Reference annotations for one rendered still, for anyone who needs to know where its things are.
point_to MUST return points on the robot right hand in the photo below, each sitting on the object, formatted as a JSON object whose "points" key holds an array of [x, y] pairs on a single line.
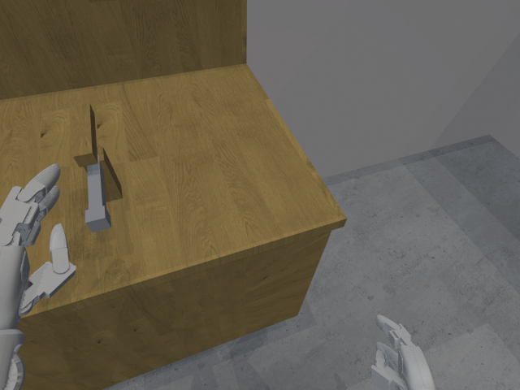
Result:
{"points": [[408, 369]]}

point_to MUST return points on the robot left forearm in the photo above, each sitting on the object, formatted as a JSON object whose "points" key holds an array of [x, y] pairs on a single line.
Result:
{"points": [[12, 368]]}

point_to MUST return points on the tap lever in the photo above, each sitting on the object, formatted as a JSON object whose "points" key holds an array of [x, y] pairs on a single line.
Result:
{"points": [[97, 217]]}

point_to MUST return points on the robot left hand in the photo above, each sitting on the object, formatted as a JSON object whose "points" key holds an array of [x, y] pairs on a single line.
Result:
{"points": [[20, 217]]}

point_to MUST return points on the counter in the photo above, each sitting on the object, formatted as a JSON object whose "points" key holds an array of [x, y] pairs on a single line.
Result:
{"points": [[218, 217]]}

